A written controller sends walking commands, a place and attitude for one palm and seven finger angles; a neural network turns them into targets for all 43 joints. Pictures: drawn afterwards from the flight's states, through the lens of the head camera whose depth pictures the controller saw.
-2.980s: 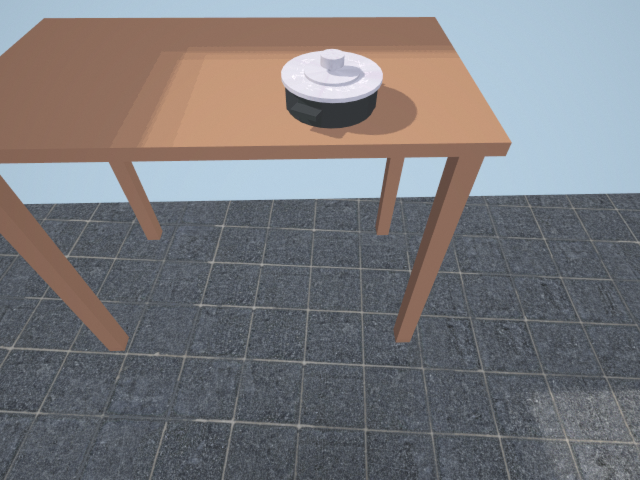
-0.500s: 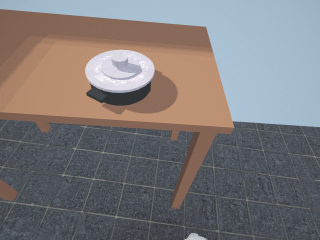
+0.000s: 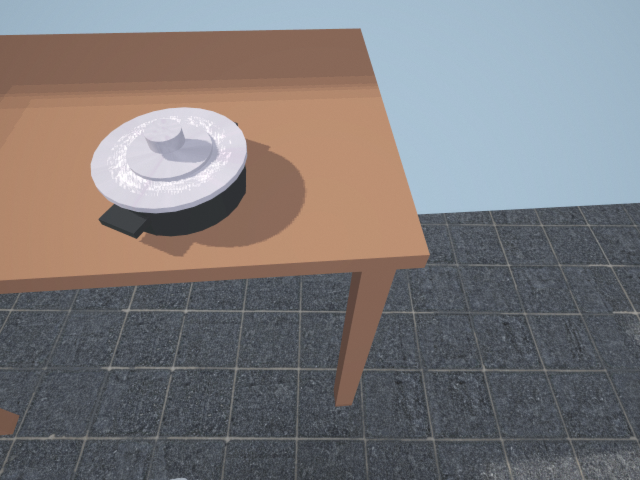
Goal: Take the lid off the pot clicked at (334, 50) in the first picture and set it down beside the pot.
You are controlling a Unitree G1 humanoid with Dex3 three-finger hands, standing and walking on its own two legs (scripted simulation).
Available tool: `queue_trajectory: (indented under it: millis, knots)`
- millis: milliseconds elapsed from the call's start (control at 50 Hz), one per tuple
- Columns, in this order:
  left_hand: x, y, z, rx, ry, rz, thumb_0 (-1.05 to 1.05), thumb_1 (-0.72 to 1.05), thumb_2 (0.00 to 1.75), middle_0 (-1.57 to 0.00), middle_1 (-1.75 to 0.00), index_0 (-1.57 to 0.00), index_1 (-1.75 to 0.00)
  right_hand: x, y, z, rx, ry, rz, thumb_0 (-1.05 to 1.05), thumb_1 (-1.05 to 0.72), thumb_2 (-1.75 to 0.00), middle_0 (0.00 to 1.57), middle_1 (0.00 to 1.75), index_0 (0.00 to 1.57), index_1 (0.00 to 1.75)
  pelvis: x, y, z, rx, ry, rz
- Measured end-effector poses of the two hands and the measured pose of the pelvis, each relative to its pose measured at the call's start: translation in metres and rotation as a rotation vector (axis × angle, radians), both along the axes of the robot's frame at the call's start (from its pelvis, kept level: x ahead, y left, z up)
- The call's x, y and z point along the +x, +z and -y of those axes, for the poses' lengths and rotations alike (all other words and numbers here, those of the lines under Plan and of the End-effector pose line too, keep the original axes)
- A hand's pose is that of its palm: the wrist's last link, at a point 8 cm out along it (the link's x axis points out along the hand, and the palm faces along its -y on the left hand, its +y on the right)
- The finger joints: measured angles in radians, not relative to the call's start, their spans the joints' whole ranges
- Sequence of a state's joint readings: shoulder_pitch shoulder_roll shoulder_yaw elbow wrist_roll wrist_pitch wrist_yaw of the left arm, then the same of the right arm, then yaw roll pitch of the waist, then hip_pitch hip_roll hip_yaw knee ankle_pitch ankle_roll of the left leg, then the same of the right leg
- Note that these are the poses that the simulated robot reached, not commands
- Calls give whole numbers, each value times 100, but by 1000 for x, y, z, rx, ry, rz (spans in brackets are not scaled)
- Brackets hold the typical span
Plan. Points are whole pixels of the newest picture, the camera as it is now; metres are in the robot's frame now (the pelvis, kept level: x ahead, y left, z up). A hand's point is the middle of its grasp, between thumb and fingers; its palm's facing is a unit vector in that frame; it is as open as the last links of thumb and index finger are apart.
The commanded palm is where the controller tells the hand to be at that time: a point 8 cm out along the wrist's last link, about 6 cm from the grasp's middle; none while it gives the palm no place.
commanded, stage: come to a stop and stand still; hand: left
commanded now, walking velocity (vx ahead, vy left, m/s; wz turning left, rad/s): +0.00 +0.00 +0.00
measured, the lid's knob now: (164, 136) +0.48 +0.19 +0.16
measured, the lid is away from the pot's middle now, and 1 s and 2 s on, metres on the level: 0.00 0.00 0.00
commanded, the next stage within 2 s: look again from close up in 0.52 s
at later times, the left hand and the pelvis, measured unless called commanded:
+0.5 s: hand out of the picture +0.01 +0.16 -0.17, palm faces +0.07 -0.98 -0.19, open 7.3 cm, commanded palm none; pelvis +0.03 -0.01 +0.01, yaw +1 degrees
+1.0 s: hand out of the picture +0.06 +0.20 -0.17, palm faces +0.01 -0.96 -0.26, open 7.3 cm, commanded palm none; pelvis +0.02 +0.01 +0.00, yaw +0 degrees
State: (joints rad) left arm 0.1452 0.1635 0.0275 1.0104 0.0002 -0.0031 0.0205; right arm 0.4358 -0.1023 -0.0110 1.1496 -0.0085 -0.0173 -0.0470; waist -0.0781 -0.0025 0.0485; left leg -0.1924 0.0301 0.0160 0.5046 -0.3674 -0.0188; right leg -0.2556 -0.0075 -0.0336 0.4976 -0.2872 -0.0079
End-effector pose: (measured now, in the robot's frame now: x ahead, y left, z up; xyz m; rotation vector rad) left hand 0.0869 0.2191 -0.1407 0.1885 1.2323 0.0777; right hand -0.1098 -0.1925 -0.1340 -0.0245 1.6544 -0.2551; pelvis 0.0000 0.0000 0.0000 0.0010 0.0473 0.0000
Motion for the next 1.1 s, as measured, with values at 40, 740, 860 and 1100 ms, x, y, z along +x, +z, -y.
queue_trajectory:
  millis: [40, 740, 860, 1100]
  knots:
    - [4, 4, 6, 5, 9, 13, 0, 92, 90, -20, -30, -20, -30, 15, -5, 5, 10, 12, 17, 0, -91, -90, 20, 30, 21, 30, 5, 1, 4, -8, 15, 7]
    - [-86, 0, 9, 14, 119, -212, 0, 91, 90, -20, -30, -20, -30, 155, -10, 41, -40, 170, 273, 0, -93, -90, 20, 30, 20, 30, 26, 2, 8, 1, 5, 33]
    - [-62, 5, -5, 56, 99, -133, 0, 91, 90, -20, -30, -20, -30, 154, -18, 36, -28, 156, 301, 0, -93, -90, 20, 30, 20, 30, 23, -2, 2, -2, 5, 42]
    - [-21, 8, -34, 86, 49, -16, 0, 91, 90, -20, -30, -20, -30, 157, -16, 25, -35, 167, 343, 0, -92, -90, 20, 30, 20, 30, 13, -4, -13, 3, -10, 52]
